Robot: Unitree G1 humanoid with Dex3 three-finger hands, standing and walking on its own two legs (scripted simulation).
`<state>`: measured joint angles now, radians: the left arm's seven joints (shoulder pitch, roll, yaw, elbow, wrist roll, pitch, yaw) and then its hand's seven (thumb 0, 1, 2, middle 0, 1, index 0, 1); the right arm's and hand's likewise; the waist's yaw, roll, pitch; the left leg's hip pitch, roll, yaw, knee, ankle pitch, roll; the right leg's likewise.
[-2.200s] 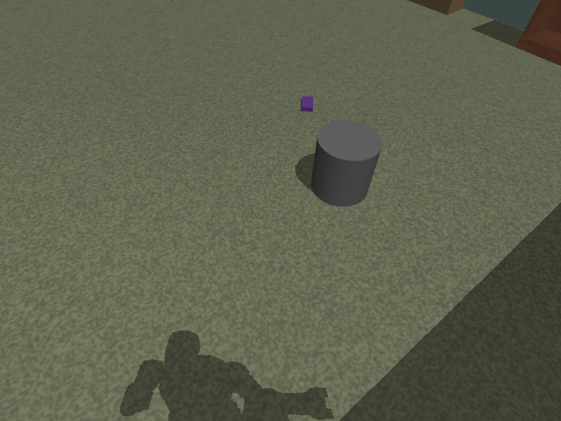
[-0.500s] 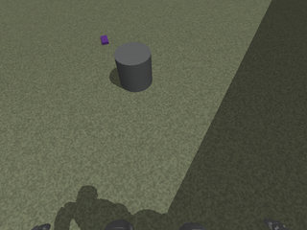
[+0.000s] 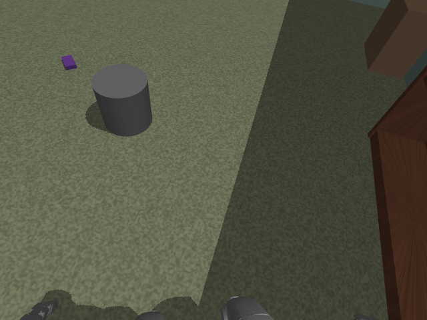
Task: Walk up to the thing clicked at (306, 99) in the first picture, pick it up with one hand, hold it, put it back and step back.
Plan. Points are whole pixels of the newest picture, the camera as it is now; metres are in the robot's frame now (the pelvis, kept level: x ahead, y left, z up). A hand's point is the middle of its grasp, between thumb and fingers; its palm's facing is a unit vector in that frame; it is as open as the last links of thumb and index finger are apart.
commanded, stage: walk up
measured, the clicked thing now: (69, 62) +1.77 +0.96 -0.74
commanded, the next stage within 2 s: stand in 1.04 s
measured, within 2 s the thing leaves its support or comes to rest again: neither
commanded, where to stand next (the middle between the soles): +0.07 -0.02 m, yaw -7 degrees
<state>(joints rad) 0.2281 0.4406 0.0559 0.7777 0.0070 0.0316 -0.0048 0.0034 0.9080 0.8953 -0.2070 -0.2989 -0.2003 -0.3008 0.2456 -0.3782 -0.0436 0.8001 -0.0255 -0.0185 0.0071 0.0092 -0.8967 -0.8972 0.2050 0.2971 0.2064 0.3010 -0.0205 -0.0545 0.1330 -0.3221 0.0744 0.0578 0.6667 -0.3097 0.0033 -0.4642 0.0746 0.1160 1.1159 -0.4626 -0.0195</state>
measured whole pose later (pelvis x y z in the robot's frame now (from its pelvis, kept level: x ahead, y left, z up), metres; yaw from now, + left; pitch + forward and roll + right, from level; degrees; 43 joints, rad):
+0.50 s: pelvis -0.01 -0.02 -0.01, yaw -8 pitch -2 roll +2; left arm 0.22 0.38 0.02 0.88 0.00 -0.01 0.00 0.00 0.90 0.90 -0.21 -0.30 -0.20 -0.30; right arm 0.20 -0.37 -0.02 0.89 -0.01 -0.01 0.00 0.01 -0.90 -0.90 0.20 0.30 0.20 0.30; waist 0.01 -0.01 0.10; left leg -0.28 0.03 0.03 0.65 -0.32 -0.03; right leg -0.32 0.02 0.11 0.74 -0.37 -0.01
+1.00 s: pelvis +0.00 -0.01 +0.02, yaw -11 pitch -2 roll +0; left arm 0.09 0.35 0.00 1.08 0.00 -0.02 -0.01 0.00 0.91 0.90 -0.21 -0.30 -0.20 -0.30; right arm 0.11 -0.37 0.00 1.07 0.00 -0.01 0.02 0.01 -0.90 -0.90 0.20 0.30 0.20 0.30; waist -0.01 0.00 0.07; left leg -0.17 0.05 0.08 0.45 -0.24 -0.02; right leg -0.20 0.03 0.14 0.48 -0.23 0.01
